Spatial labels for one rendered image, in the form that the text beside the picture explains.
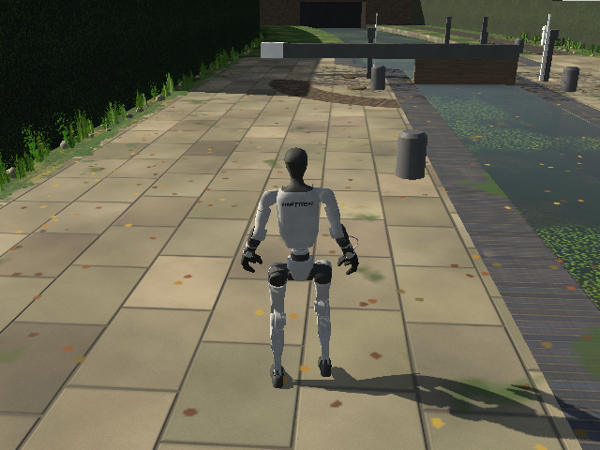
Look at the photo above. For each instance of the right robot forearm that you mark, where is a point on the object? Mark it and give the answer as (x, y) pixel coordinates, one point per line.
(345, 244)

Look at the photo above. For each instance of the left robot forearm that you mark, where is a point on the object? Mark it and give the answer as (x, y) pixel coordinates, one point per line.
(251, 245)

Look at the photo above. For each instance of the robot shin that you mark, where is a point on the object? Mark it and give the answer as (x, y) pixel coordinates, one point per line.
(277, 344)
(324, 332)

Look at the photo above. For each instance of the robot right upper arm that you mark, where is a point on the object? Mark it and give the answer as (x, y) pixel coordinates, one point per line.
(327, 196)

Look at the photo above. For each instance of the right robot shin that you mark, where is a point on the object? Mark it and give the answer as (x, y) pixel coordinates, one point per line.
(324, 332)

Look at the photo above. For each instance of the robot right hand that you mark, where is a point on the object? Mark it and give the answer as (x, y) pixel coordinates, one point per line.
(353, 261)

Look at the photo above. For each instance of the robot left upper arm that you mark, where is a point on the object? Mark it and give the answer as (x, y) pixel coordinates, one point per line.
(268, 198)

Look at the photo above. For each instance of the left robot shin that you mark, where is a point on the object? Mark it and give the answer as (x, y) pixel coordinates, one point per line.
(277, 344)

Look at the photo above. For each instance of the robot left hand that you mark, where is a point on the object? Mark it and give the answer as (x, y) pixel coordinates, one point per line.
(254, 259)

